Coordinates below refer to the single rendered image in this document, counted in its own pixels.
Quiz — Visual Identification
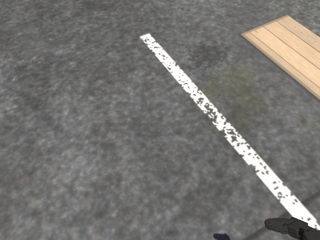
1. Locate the right robot hand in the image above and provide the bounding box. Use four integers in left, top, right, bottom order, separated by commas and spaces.
264, 217, 320, 240

